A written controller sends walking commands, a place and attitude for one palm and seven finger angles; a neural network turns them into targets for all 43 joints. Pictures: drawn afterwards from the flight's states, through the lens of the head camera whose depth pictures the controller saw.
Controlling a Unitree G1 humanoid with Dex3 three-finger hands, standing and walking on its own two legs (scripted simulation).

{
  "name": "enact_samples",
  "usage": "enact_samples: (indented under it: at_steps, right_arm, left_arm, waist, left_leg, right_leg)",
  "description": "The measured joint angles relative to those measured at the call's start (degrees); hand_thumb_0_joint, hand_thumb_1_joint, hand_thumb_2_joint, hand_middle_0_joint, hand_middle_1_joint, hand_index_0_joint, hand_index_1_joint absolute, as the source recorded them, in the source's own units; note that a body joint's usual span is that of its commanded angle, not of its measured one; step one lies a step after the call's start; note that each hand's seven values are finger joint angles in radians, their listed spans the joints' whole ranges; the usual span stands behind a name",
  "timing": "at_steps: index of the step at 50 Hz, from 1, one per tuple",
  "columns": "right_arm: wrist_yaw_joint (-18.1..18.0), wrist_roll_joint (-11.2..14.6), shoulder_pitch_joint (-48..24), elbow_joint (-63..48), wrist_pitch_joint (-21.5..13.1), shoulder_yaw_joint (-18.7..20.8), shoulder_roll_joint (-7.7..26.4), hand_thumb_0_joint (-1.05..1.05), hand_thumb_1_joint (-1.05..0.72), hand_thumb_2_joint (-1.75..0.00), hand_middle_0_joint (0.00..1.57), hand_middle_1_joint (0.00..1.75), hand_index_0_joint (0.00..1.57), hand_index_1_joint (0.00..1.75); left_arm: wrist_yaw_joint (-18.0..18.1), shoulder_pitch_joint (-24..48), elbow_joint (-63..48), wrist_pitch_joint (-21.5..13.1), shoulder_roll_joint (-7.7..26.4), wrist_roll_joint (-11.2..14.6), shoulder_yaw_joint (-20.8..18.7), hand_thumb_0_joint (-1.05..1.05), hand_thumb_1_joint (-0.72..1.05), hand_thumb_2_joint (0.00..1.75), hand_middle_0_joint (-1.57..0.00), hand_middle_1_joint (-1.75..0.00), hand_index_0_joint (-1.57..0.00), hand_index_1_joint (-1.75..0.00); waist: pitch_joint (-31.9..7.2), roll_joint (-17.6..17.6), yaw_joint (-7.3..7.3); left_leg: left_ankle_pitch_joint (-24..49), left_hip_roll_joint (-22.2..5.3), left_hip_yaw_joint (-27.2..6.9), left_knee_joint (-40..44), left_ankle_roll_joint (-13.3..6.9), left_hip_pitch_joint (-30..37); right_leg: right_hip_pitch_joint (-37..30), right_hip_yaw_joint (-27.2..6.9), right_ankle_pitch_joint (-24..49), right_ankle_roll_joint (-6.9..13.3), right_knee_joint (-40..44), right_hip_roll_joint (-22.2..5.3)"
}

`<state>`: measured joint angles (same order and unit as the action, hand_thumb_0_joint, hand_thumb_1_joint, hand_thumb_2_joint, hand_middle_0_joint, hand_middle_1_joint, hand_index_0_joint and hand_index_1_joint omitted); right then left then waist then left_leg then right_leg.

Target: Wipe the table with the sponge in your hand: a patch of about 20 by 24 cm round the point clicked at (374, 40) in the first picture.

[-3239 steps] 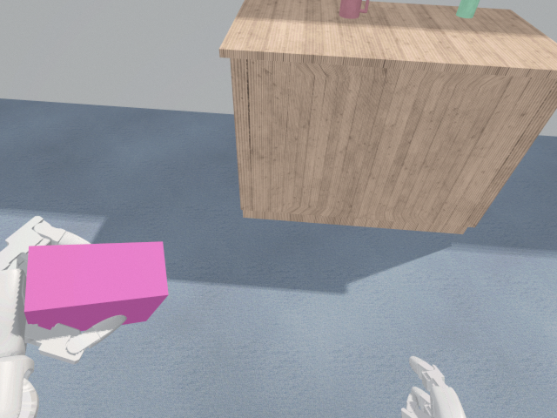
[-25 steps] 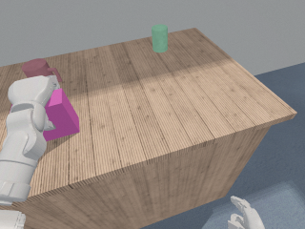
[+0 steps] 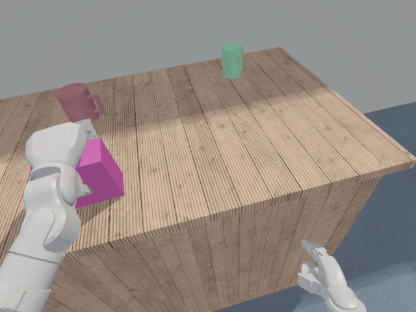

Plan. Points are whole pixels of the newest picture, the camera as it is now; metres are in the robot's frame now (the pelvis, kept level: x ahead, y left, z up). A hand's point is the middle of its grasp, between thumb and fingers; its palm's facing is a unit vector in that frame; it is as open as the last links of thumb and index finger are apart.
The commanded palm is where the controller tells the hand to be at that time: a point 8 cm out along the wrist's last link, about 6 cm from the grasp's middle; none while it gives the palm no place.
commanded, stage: wipe back along the middle lane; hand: left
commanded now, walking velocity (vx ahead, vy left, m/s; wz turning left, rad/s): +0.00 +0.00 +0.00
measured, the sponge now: (86, 182) +0.31 +0.30 +0.11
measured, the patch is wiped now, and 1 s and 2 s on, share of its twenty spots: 0.95 1.00 1.00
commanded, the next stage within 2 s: slide across to the third lane in 0.12 s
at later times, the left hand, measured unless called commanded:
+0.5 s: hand (83, 171) +0.29 +0.26 +0.17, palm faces +0.15 -0.04 -0.99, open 10.4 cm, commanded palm +0.25 +0.23 +0.21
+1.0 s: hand (118, 168) +0.29 +0.20 +0.17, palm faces +0.14 -0.06 -0.99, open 10.3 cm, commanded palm +0.27 +0.18 +0.22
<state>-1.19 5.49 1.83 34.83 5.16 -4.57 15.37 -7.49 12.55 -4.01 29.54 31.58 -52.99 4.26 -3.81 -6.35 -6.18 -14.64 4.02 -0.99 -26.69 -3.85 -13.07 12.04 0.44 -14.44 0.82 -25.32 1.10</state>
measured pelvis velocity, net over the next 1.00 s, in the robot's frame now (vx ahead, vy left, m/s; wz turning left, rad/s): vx -0.02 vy -0.03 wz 0.01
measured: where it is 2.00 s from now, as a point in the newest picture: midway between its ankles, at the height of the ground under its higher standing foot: outside the picture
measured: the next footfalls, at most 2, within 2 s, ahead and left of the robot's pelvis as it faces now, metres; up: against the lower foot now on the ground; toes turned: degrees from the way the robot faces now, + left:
none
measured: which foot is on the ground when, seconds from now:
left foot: down 0.00-1.00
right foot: down 0.00-1.00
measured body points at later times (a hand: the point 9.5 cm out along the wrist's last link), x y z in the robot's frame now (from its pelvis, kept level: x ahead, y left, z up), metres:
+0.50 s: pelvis +0.00 -0.01 +0.00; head -0.01 -0.06 +0.45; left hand +0.27 +0.26 +0.22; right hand +0.24 -0.20 -0.09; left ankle -0.01 +0.07 -0.74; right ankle -0.01 -0.12 -0.74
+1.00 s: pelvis -0.02 -0.03 +0.00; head -0.05 -0.08 +0.45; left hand +0.28 +0.20 +0.22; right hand +0.24 -0.20 -0.07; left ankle -0.01 +0.07 -0.74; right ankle -0.01 -0.12 -0.74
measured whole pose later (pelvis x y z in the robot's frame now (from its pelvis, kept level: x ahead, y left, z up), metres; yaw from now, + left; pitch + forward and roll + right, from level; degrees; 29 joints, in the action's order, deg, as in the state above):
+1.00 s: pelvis -0.02 -0.03 +0.00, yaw +1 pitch -2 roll +0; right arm -1.5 5.4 -0.9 38.0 2.7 -5.4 13.9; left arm -7.3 20.8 -0.4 34.6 25.5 -54.2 16.5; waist -2.8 -6.2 -7.9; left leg -12.0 2.9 -2.2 -24.7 -1.4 -10.5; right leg 10.4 1.7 -13.2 3.2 -25.6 2.1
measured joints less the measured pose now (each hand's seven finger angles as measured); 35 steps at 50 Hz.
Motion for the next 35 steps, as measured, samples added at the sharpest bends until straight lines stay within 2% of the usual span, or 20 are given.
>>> enact_samples:
  at_steps: [6, 13, 19, 28, 35]
  right_arm:
    - [0.4, -0.1, 0.1, -0.3, -0.6, -0.4, -0.4, 0.01, -0.91, -0.90, 0.20, 0.30, 0.20, 0.30]
    - [0.6, -0.3, 1.0, 0.1, -0.4, -0.2, 0.0, 0.01, -0.91, -0.90, 0.20, 0.30, 0.20, 0.30]
    - [-0.4, -0.3, 1.3, 1.1, -0.9, 0.3, 0.6, 0.01, -0.91, -0.90, 0.20, 0.30, 0.20, 0.30]
    - [-1.0, -0.3, 0.3, 1.6, -2.3, 0.2, 0.2, 0.01, -0.91, -0.90, 0.20, 0.30, 0.20, 0.30]
    - [-0.6, -0.4, -0.9, 1.6, -3.2, 0.0, -0.5, 0.01, -0.91, -0.90, 0.20, 0.30, 0.20, 0.30]
  left_arm:
    - [-0.3, -1.3, -1.5, 0.2, -0.5, -0.9, -0.1, 0.01, -0.50, 1.00, -0.64, -1.45, -0.67, -1.39]
    - [0.5, -6.4, -7.6, 0.1, -0.6, 0.2, -1.3, 0.01, -0.49, 1.01, -0.62, -1.45, -0.67, -1.39]
    - [0.2, -3.8, -6.3, 1.9, -1.2, -0.6, 1.0, 0.01, -0.50, 1.01, -0.63, -1.45, -0.68, -1.37]
    - [-1.3, -0.1, -3.7, 3.0, -1.4, -0.9, 3.7, 0.01, -0.51, 1.02, -0.65, -1.43, -0.71, -1.35]
    - [-2.6, 2.3, -3.3, 2.2, -2.6, -1.2, 7.5, 0.00, -0.53, 1.02, -0.66, -1.42, -0.73, -1.33]
  waist:
    - [-0.2, 0.0, -0.06]
    - [-0.3, -0.3, -0.37]
    - [0.4, -0.2, -1.09]
    - [0.8, -0.2, -1.42]
    - [0.8, -0.3, -1.85]
  left_leg:
    - [-0.1, -0.2, 0.0, -0.4, 0.2, -0.2]
    - [-0.8, -0.5, 0.2, -1.0, 0.4, 0.0]
    - [-0.6, -0.4, -0.4, -1.2, 0.7, 0.1]
    - [0.0, -0.5, -0.9, -0.7, 1.1, 0.7]
    - [0.7, -0.5, -1.1, 0.1, 1.4, 1.4]
  right_leg:
    - [0.3, 0.1, -0.1, 0.2, -0.4, 0.2]
    - [0.2, -0.2, -0.7, 0.4, -1.2, 0.5]
    - [0.0, 0.4, -0.8, 0.7, -1.4, 0.5]
    - [-0.6, 1.0, -0.5, 1.2, -1.2, 0.5]
    - [-1.1, 1.2, -0.1, 1.4, -0.9, 0.5]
